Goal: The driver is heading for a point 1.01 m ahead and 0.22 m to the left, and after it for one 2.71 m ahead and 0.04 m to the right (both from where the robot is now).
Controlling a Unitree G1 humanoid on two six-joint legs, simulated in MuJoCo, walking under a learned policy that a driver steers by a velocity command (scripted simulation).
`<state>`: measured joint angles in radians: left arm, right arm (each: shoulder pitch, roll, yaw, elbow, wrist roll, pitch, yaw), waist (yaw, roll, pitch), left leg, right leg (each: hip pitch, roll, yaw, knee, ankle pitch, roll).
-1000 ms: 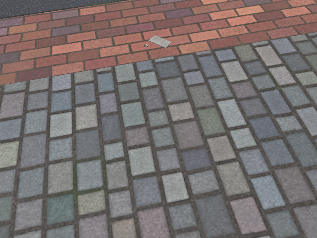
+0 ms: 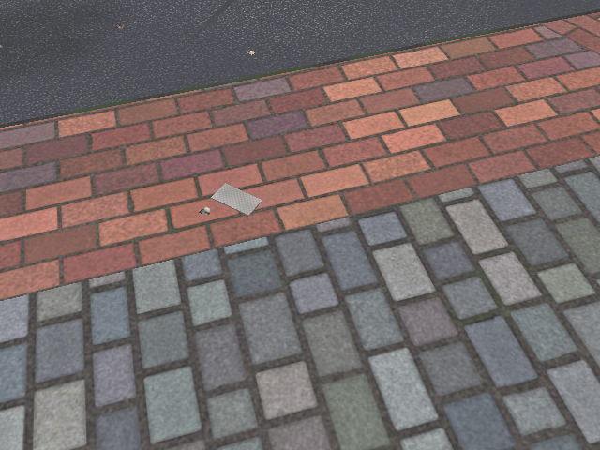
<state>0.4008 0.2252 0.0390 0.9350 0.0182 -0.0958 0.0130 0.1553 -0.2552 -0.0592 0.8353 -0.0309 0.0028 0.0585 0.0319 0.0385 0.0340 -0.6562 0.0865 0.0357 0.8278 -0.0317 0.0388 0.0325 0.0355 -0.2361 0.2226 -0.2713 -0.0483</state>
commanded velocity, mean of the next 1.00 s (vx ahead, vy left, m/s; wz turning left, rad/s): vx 0.50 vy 0.00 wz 0.48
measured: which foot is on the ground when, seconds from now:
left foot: up 0.00-0.14, down 0.16-0.70, up 0.72-1.00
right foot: down 0.00-0.18, up 0.20-0.68, down 0.70-1.00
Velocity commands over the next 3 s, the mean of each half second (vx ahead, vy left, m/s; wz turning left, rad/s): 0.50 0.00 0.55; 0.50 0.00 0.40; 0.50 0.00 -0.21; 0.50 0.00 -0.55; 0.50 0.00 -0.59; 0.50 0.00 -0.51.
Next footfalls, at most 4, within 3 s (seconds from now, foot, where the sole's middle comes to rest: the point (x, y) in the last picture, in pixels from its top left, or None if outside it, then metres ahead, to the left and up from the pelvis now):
0.16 left None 0.24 0.10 -0.78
0.70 right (321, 405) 0.58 0.02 -0.78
1.18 left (194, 360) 0.69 0.33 -0.78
1.72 right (238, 251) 1.02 0.25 -0.78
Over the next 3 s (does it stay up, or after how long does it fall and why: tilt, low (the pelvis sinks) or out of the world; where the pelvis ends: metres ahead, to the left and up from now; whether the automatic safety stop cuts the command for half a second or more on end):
stays up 1.50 0.19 0.00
